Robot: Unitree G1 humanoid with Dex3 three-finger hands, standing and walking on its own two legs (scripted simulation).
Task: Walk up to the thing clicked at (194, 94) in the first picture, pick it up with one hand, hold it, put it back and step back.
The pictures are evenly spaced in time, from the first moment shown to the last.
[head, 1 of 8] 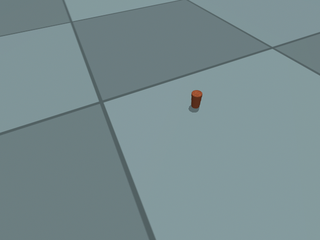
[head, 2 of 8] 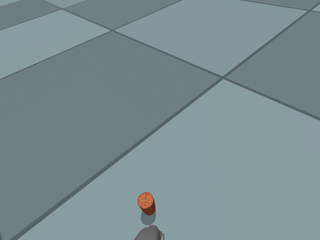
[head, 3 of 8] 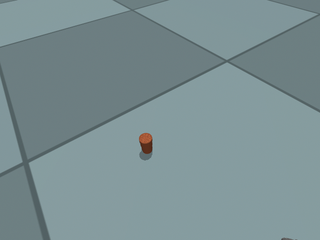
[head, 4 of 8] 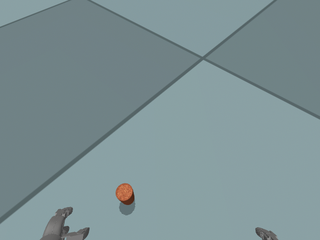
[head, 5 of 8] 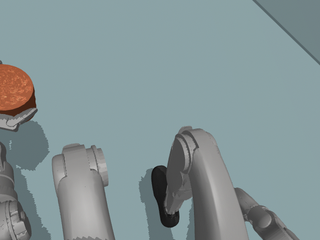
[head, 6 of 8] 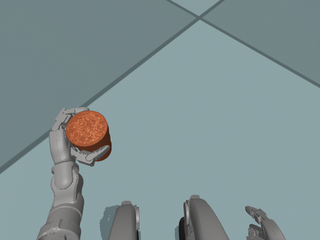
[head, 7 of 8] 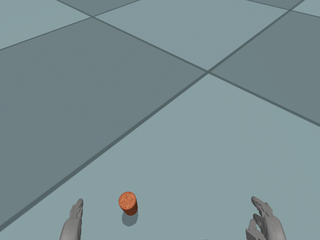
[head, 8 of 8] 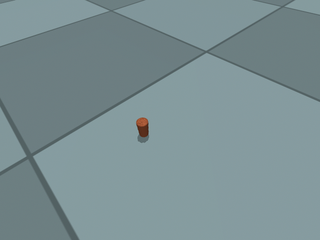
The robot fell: no
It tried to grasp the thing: yes
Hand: left
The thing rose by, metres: 0.68
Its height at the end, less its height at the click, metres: +0.00
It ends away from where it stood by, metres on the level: 0.01
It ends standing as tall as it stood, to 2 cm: yes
